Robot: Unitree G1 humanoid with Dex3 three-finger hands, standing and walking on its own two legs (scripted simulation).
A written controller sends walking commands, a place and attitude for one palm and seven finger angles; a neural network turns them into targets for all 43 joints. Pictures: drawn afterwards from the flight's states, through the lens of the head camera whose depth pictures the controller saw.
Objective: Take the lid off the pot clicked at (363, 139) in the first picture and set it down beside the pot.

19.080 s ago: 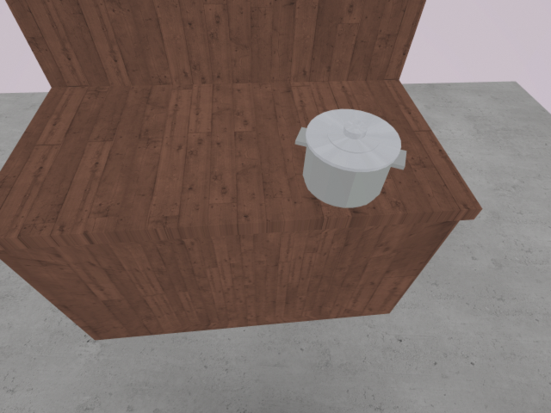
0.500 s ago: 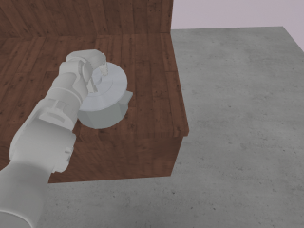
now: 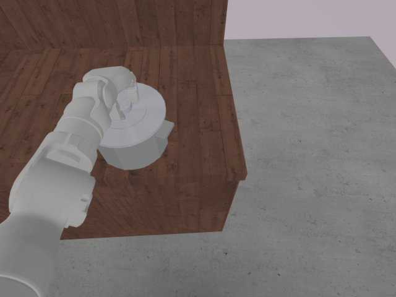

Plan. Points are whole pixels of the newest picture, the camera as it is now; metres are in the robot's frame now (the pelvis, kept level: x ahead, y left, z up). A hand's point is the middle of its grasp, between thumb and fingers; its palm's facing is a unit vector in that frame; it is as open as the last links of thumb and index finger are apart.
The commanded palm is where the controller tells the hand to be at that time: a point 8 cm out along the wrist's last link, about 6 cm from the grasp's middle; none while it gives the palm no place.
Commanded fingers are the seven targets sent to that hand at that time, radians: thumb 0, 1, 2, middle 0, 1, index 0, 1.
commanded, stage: close the fingers and squeeze the knob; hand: left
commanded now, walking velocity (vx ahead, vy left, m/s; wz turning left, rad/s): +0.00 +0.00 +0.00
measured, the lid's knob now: (121, 105) +0.53 +0.13 +0.06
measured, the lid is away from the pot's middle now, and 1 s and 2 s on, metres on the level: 0.00 0.00 0.01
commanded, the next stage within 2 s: lift the lid straight up in 0.74 s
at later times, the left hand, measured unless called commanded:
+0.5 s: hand (116, 105) +0.50 +0.13 +0.09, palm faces -0.40 -0.05 -0.91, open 7.5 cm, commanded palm +0.51 +0.13 +0.15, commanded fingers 0.00 0.59 0.73 -0.77 -1.05 -0.78 -1.06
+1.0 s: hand (115, 104) +0.50 +0.14 +0.09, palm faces -0.41 -0.06 -0.91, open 7.5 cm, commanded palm +0.52 +0.14 +0.16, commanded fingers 0.00 0.75 0.80 -0.82 -1.09 -0.83 -1.09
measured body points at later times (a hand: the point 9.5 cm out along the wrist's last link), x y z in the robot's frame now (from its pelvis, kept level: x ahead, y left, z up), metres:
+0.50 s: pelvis +0.00 +0.00 +0.00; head +0.07 -0.01 +0.44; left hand +0.52 +0.14 +0.14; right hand -0.01 -0.27 -0.14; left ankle +0.00 +0.08 -0.73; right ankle -0.04 -0.10 -0.73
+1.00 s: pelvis +0.00 +0.00 +0.00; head +0.07 -0.01 +0.44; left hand +0.52 +0.14 +0.14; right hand +0.00 -0.27 -0.13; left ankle +0.00 +0.08 -0.73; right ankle -0.04 -0.10 -0.73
